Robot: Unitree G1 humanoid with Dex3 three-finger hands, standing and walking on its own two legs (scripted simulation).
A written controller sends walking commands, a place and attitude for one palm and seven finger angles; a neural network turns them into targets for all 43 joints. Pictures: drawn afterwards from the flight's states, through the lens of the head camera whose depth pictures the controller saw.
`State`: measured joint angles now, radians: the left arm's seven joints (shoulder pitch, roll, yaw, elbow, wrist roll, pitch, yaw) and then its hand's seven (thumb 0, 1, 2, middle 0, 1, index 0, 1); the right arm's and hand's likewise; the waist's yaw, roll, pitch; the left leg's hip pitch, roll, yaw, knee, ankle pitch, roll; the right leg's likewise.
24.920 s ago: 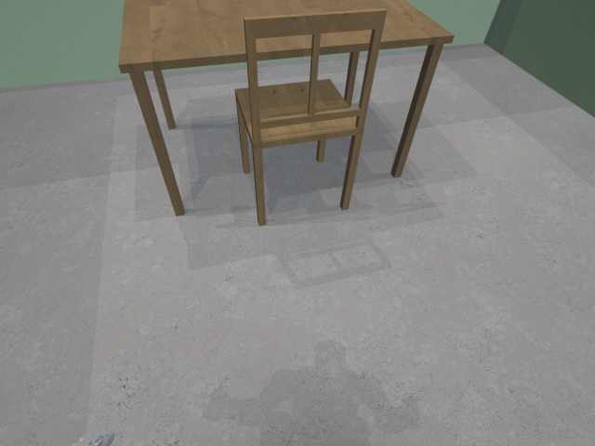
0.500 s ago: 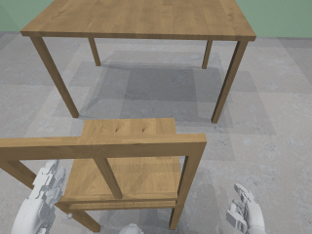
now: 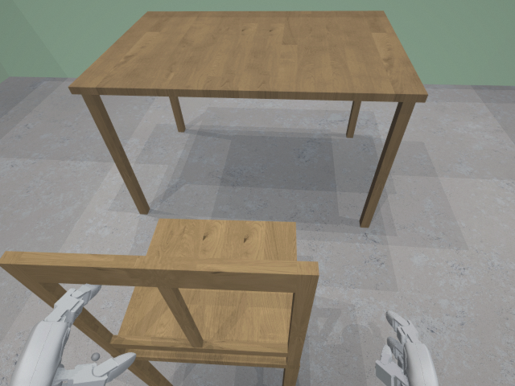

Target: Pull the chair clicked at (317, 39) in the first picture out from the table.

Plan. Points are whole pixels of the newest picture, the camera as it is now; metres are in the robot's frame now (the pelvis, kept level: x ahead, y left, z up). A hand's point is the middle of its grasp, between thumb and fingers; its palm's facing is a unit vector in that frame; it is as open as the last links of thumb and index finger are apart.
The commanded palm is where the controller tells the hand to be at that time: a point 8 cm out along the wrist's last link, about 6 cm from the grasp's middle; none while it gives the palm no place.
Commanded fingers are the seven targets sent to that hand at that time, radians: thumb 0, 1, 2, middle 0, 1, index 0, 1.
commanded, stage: draw the hand back to the body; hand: left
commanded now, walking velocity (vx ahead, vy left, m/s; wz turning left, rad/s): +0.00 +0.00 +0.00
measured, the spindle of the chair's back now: (184, 318) +0.24 +0.17 -0.08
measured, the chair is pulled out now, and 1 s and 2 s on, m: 0.61 0.61 0.61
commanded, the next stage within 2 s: step back with the hand held close in 0.62 s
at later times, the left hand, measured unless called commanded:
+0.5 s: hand (88, 349) +0.14 +0.24 +0.06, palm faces +0.18 -0.81 -0.56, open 6.5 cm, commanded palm +0.15 +0.29 +0.19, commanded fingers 0.00 0.90 0.90 -0.20 -0.30 -0.20 -0.30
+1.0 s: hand (81, 365) +0.13 +0.24 +0.06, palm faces +0.06 -0.83 -0.55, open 6.5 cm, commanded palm +0.10 +0.28 +0.19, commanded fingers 0.00 0.90 0.90 -0.20 -0.30 -0.20 -0.30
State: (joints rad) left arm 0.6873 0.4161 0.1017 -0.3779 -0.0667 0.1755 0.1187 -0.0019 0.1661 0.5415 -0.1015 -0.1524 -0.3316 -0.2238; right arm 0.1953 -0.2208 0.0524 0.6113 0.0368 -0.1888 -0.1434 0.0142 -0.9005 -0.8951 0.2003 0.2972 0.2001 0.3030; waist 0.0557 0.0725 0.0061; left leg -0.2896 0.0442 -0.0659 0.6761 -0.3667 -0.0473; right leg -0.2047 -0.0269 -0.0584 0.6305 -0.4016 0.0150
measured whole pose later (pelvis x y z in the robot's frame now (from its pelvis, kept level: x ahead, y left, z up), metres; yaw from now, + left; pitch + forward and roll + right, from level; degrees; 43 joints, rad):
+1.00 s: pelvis -0.04 -0.02 +0.01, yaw +1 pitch -3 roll -1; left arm 0.61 0.55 0.19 -0.43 -0.09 0.19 0.08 0.01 0.90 0.90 -0.21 -0.31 -0.41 -0.36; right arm 0.13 -0.25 0.01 0.58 0.09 -0.10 -0.12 0.01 -0.90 -0.90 0.20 0.30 0.20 0.30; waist 0.05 0.05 0.22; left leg -0.26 0.06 -0.09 0.52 -0.22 -0.08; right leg -0.18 0.00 -0.09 0.51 -0.28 -0.01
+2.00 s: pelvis -0.20 +0.02 +0.01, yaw +0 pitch -1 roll +0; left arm 0.55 0.39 0.43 -0.44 -0.06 -0.13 0.15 0.01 0.89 0.90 -0.21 -0.31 -0.21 -0.30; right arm 0.24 -0.23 -0.03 0.67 0.03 -0.09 -0.09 0.01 -0.90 -0.90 0.20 0.30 0.20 0.30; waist -0.02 -0.01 -0.01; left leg -0.27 -0.02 -0.03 0.56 -0.27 0.01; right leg -0.17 -0.04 -0.04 0.53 -0.34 0.03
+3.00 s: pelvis -0.23 -0.01 +0.01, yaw +4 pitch -2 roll -1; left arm 0.38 0.21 0.01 1.03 0.00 0.05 0.02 -0.01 0.97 0.90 -0.20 -0.30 -0.20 -0.30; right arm 0.37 -0.15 0.00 1.04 -0.01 0.03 -0.03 0.01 -0.91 -0.89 0.20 0.30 0.20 0.30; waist 0.01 0.01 0.07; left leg -0.30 0.01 -0.11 0.53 -0.20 -0.03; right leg -0.17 0.00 -0.12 0.49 -0.29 -0.02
